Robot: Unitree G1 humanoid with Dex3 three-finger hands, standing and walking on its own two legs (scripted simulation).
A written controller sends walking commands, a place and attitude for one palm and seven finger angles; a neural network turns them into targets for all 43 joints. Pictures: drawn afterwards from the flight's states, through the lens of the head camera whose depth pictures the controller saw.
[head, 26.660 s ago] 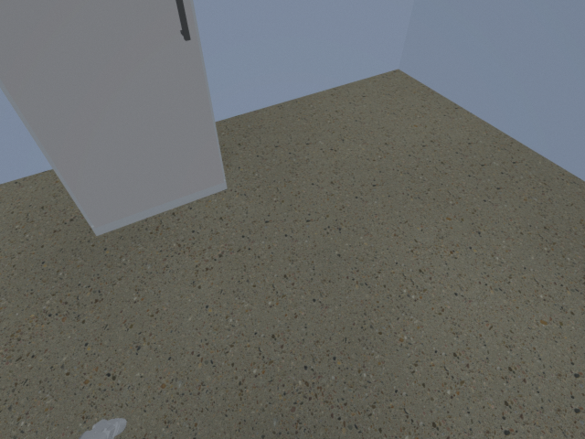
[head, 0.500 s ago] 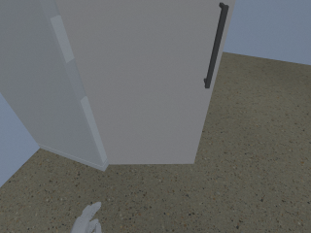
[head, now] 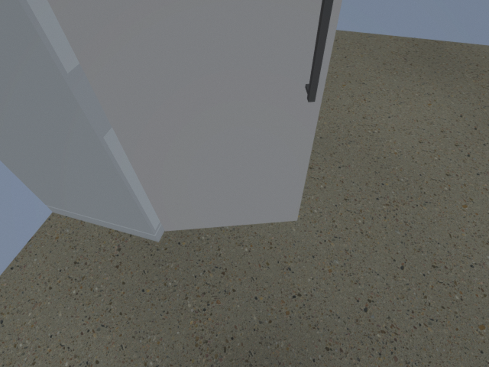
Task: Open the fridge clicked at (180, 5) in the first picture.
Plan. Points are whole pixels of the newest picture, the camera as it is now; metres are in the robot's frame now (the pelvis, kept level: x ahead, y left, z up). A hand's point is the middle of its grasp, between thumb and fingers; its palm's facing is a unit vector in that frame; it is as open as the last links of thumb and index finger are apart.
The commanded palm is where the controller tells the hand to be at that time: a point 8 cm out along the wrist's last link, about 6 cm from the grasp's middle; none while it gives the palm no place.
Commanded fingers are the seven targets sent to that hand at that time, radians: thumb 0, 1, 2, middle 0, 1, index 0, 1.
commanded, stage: let the arm hang, fingers relaxed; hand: right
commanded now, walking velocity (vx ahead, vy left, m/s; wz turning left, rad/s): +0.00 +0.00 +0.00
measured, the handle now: (319, 34) +0.73 -0.12 +0.16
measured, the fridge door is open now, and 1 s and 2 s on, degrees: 69 69 69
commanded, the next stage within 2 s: look to check the result in 0.66 s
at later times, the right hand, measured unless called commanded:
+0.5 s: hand out of the picture +0.09 -0.26 -0.15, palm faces -0.03 +0.95 -0.32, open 7.4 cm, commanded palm none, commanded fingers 0.00 -0.90 -0.90 0.20 0.30 0.20 0.30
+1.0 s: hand out of the picture +0.10 -0.26 -0.15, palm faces -0.05 +0.95 -0.32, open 7.4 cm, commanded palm none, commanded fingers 0.00 -0.90 -0.90 0.20 0.30 0.20 0.30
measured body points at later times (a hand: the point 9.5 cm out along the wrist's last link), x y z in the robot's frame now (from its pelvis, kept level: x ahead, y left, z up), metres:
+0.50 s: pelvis +0.00 -0.02 +0.01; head +0.01 -0.02 +0.46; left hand +0.07 +0.26 -0.13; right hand +0.09 -0.31 -0.13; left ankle +0.01 +0.10 -0.74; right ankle +0.02 -0.11 -0.74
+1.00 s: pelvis +0.02 -0.02 +0.01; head +0.05 -0.02 +0.46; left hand +0.09 +0.28 -0.12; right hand +0.10 -0.31 -0.13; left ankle +0.01 +0.10 -0.74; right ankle +0.02 -0.11 -0.74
